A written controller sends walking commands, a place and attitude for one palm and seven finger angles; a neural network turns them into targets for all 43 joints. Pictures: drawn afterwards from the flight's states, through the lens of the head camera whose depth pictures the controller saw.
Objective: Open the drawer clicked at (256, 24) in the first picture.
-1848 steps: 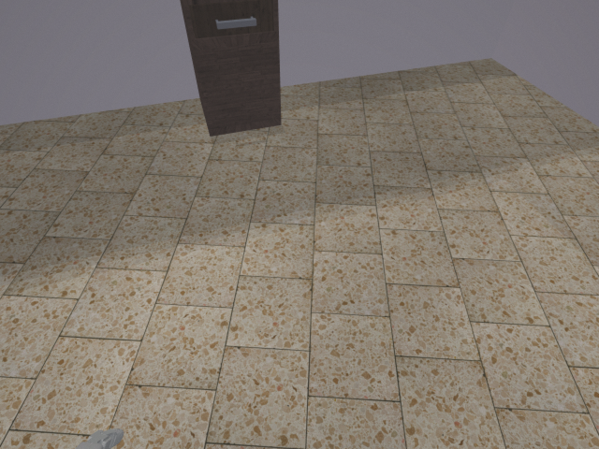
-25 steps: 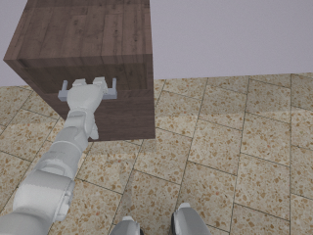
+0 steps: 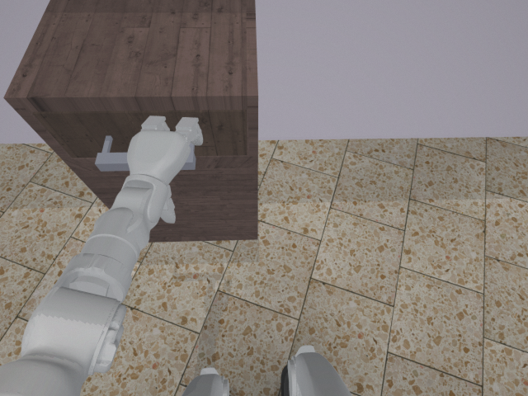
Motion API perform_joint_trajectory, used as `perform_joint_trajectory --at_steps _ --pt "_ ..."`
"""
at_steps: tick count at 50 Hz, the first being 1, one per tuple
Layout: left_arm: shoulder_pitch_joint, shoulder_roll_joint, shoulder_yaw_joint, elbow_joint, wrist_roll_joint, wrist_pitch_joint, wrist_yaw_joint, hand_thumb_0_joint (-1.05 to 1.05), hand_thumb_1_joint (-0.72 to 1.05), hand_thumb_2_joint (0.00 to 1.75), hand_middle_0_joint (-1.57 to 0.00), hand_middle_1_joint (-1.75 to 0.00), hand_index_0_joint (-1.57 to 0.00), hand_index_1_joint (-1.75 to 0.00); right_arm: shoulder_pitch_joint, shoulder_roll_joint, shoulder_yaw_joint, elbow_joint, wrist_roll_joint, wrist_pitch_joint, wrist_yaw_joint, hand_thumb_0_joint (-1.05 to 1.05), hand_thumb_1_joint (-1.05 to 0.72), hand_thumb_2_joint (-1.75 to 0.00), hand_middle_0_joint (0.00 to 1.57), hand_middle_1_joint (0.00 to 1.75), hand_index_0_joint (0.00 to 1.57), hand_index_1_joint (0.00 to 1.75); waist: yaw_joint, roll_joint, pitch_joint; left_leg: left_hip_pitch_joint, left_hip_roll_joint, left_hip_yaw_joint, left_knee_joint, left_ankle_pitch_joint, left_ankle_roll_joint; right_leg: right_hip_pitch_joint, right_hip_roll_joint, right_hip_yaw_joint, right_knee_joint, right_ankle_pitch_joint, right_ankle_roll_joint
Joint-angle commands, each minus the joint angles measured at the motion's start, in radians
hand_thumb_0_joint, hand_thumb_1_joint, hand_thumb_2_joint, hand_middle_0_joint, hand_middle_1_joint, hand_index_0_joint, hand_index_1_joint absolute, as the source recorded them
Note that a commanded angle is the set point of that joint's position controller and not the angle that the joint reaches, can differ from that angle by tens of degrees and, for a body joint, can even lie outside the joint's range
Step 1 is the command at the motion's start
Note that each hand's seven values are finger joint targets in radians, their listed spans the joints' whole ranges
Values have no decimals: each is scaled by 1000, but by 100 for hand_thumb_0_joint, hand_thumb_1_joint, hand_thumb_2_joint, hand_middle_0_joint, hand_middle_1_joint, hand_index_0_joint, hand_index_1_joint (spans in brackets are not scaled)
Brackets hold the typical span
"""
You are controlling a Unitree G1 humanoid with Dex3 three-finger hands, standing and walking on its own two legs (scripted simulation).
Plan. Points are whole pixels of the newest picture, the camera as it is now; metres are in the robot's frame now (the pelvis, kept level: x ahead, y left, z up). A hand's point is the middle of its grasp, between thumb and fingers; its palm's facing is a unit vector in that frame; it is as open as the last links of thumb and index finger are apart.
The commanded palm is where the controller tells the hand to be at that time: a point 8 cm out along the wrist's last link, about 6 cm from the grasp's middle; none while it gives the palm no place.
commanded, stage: re-aim the fingers above the handle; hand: left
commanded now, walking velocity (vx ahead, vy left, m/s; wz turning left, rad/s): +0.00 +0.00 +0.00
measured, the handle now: (148, 151) +0.57 +0.19 -0.08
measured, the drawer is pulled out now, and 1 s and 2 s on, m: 0.00 0.00 0.00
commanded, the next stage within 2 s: lower the fingers behind the handle in 0.30 s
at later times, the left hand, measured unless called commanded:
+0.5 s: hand (172, 155) +0.50 +0.12 +0.00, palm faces +0.04 -0.11 -0.99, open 13.8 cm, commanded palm +0.47 +0.16 +0.03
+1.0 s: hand (167, 178) +0.50 +0.14 -0.06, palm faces -0.06 -0.05 -1.00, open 13.9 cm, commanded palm +0.47 +0.15 -0.01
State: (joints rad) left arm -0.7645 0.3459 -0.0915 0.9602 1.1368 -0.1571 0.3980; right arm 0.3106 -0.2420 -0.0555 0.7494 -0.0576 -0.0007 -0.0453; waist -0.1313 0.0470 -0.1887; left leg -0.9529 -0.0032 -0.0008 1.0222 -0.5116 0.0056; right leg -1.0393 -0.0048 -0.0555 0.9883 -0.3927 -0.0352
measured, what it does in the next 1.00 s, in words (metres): stands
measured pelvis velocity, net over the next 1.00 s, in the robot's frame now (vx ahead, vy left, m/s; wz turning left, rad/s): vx -0.01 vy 0.01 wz -0.03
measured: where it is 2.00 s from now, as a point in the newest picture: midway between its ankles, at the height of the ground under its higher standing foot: outside the picture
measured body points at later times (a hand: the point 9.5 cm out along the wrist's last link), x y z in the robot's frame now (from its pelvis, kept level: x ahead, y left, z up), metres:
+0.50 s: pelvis -0.01 +0.01 -0.01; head +0.12 +0.00 +0.42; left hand +0.49 +0.13 +0.06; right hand +0.01 -0.27 -0.14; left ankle -0.03 +0.12 -0.67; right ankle +0.03 -0.10 -0.67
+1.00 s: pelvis -0.01 +0.01 -0.03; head +0.14 +0.00 +0.40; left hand +0.49 +0.14 +0.00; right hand -0.01 -0.26 -0.16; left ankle -0.03 +0.12 -0.67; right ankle +0.03 -0.10 -0.67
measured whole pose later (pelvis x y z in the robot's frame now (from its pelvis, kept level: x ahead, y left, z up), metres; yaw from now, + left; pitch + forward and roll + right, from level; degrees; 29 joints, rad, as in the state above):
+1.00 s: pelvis -0.01 +0.01 -0.03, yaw -2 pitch +30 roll -1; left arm -0.85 0.37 -0.05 1.11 1.16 -0.08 0.47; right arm 0.33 -0.24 -0.05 0.74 -0.07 0.01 0.01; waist -0.16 0.06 -0.22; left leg -1.13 0.01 0.02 1.19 -0.58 0.02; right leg -1.22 0.01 -0.04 1.13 -0.43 -0.02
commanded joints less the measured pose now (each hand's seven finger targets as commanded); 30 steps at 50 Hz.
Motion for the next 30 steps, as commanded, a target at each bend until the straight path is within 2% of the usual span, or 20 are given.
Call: perform_joint_trajectory --at_steps 1,3,4,6,7,8,9,10,12,13,14,15,18,19,21,22,23,26,28,30 --pt "-414 337 186 -55 33 102 231 0 -50 30 -30 -120 -30 -120 99 -138 -27 -24 -19 3 20 0 -90 -90 20 30 20 30 21 49 -389 55 -37 2 -32 399 21 274 28 40 -18 320 -6" --pt "-362 315 153 60 35 229 266 0 -50 30 -30 -120 -30 -120 86 -148 -23 -45 -12 19 37 0 -90 -90 20 30 20 30 29 20 -410 45 -41 25 -57 387 16 340 31 41 -33 340 -3" --pt "-373 329 144 70 31 288 260 0 -50 30 -30 -120 -30 -120 87 -157 -21 -59 -3 33 47 0 -90 -90 20 30 20 30 39 24 -458 57 -43 36 -71 382 16 393 34 47 -45 356 -1" --pt "-383 305 87 127 5 394 195 0 -50 30 -30 -120 -30 -120 97 -167 -21 -74 20 59 53 0 -90 -90 20 30 20 30 18 -27 -498 79 -45 47 -102 365 20 493 41 56 -90 397 12" --pt "-420 278 57 114 -22 417 142 0 -50 30 -30 -120 -30 -120 106 -169 -26 -83 30 66 49 0 -90 -90 20 30 20 30 -6 -48 -537 104 -45 47 -108 378 25 539 42 58 -102 434 18" --pt "-431 273 41 85 -51 425 80 0 -50 30 -30 -120 -30 -120 119 -172 -29 -85 40 68 42 0 -90 -90 20 30 20 30 -14 -63 -565 122 -42 46 -117 382 29 586 39 64 -120 466 26" --pt "-467 263 27 19 -85 410 13 0 -50 30 -30 -120 -30 -120 128 -172 -36 -92 49 68 31 0 -90 -90 20 30 20 30 -33 -85 -603 148 -39 40 -124 385 34 631 39 73 -136 494 32" --pt "-496 212 -15 -52 -118 372 -51 0 -50 30 -30 -120 -30 -120 126 -164 -44 -100 50 59 17 0 -90 -90 20 30 20 30 -56 -119 -619 168 -39 31 -131 373 40 660 35 77 -156 504 40" --pt "-557 97 -101 -218 -167 243 -137 0 -50 30 -30 -120 -30 -120 126 -147 -53 -96 44 25 -1 0 -90 -90 20 30 20 30 -93 -102 -630 236 -40 9 -133 358 48 631 27 81 -170 488 41" --pt "-544 104 -95 -225 -159 189 -143 0 -50 30 -30 -120 -30 -120 132 -146 -54 -70 40 5 -11 0 -90 -90 20 30 20 30 -80 -56 -600 262 -36 1 -138 357 48 585 24 76 -169 455 38" --pt "-527 133 -71 -205 -137 149 -139 0 -50 30 -30 -120 -30 -120 147 -148 -54 -54 39 -7 -18 0 -90 -90 20 30 20 30 -75 -49 -546 287 -33 -13 -136 367 45 510 29 65 -164 416 30" --pt "-552 115 -90 -205 -118 110 -126 0 -50 30 -30 -120 -30 -120 151 -145 -51 -38 35 -21 -26 0 -90 -90 20 30 20 30 -81 -18 -482 292 -30 -21 -133 363 41 430 28 58 -162 368 27" --pt "-590 218 5 -174 -51 17 -48 0 -50 30 -30 -120 -30 -120 172 -147 -45 -7 23 -35 -34 0 -90 -90 20 30 20 30 -64 21 -326 238 -31 -33 -115 332 33 266 33 40 -135 256 7" --pt "-586 274 61 -171 -35 -3 -13 0 -50 30 -30 -120 -30 -120 175 -150 -39 -6 19 -32 -29 0 -90 -90 20 30 20 30 -49 39 -322 207 -33 -36 -98 329 31 235 33 37 -108 236 -1" --pt "-505 343 148 -122 6 -10 72 0 -50 30 -30 -120 -30 -120 145 -144 -26 -10 -2 -23 -11 0 -90 -90 20 30 20 30 4 88 -343 115 -40 -29 -59 331 26 209 30 38 -47 221 -13" --pt "-474 345 168 -82 22 12 118 0 -50 30 -30 -120 -30 -120 125 -141 -21 -11 -11 -18 3 0 -90 -90 20 30 20 30 22 116 -338 77 -42 -25 -47 343 23 196 30 35 -25 223 -19" --pt "-413 291 145 13 34 54 165 0 -50 30 -30 -120 -30 -120 111 -133 -17 -16 -17 -15 14 0 -90 -90 20 30 20 30 16 94 -312 31 -38 -19 -36 332 20 172 29 27 -9 209 -17" --pt "-385 247 115 116 43 221 258 0 -50 30 -30 -120 -30 -120 110 -156 -27 -59 -15 0 48 0 -90 -90 20 30 20 30 8 24 -405 10 -33 14 -26 348 16 236 38 29 -2 258 -13" --pt "-422 207 54 167 44 340 244 0 -50 30 -30 -120 -30 -120 120 -167 -29 -68 1 21 63 0 -90 -90 20 30 20 30 -12 8 -478 44 -31 23 -36 375 18 305 44 30 -11 318 -5" --pt "-528 207 20 105 10 404 174 0 -50 30 -30 -120 -30 -120 136 -173 -37 -73 21 37 64 0 -90 -90 20 30 20 30 -37 21 -559 114 -27 19 -47 407 20 371 46 35 -35 376 6"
